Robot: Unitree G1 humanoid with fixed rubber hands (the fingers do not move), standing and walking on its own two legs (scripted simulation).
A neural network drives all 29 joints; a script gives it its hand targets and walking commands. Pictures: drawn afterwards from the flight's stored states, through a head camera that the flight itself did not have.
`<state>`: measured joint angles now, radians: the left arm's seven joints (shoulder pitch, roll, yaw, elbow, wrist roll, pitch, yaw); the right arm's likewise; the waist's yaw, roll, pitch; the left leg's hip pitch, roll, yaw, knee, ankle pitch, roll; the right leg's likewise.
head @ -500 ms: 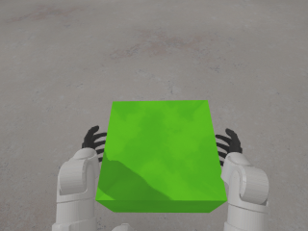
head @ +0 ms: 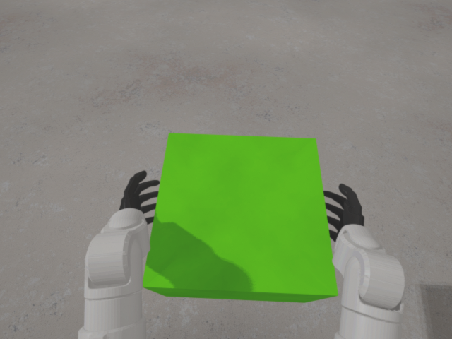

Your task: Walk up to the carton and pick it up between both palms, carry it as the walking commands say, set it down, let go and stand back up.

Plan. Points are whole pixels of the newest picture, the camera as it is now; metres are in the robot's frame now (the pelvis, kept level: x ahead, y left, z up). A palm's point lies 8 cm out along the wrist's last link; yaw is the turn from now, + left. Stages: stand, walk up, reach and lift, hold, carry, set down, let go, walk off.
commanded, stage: carry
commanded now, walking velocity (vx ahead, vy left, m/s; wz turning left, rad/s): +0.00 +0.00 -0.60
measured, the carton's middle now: (238, 220) +0.33 +0.00 +0.02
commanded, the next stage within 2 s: none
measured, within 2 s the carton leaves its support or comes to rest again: neither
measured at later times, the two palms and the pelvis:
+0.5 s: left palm (185, 205) +0.34 +0.10 +0.05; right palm (387, 270) +0.24 -0.23 +0.05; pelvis +0.01 +0.02 -0.01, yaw -16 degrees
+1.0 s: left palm (263, 230) +0.30 -0.04 +0.05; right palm out of the picture +0.08 -0.30 +0.03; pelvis -0.04 +0.01 -0.01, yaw -36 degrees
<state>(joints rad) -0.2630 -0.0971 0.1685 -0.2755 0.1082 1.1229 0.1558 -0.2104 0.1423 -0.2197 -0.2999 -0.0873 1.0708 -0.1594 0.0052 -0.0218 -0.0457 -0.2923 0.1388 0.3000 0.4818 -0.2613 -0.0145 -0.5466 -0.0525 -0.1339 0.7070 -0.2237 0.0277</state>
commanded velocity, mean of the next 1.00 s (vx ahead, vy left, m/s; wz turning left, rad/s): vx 0.00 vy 0.00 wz -0.60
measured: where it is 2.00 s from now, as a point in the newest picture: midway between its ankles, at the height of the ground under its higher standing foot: outside the picture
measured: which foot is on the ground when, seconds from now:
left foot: down 0.00-0.08, up 0.10-0.50, down 0.52-0.94, up 0.96-1.00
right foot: up 0.00-0.02, down 0.04-0.54, up 0.56-0.90, down 0.92-1.00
